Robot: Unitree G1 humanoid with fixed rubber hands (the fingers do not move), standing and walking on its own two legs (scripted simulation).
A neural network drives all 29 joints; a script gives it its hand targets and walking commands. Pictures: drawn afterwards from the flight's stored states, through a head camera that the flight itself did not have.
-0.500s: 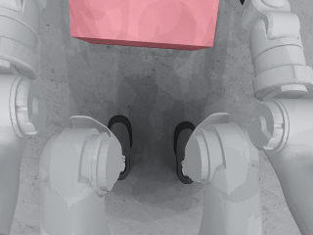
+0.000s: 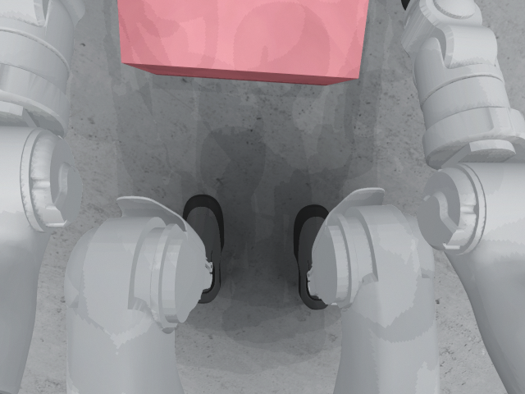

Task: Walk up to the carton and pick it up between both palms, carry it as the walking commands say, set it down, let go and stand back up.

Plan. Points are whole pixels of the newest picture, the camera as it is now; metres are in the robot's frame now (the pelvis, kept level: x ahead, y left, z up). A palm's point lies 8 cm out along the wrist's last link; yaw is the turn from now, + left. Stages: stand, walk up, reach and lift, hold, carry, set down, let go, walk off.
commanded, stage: set down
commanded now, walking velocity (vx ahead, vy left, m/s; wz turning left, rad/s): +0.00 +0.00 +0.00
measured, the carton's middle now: out of the picture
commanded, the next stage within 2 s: let go in 1.90 s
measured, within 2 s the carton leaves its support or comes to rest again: neither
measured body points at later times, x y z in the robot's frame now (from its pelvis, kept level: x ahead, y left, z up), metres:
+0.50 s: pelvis +0.00 +0.00 +0.00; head +0.38 +0.01 +0.23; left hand +0.58 +0.23 -0.17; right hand +0.57 -0.20 -0.17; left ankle +0.12 +0.10 -0.31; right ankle +0.10 -0.11 -0.31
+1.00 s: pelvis +0.00 -0.01 +0.07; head +0.36 +0.02 +0.33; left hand +0.60 +0.25 -0.03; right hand +0.59 -0.20 -0.04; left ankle +0.12 +0.10 -0.31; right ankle +0.10 -0.11 -0.31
